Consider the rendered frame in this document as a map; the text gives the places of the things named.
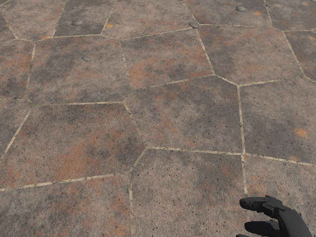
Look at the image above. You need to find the right robot hand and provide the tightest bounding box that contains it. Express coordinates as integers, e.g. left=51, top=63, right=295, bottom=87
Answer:
left=236, top=195, right=316, bottom=237

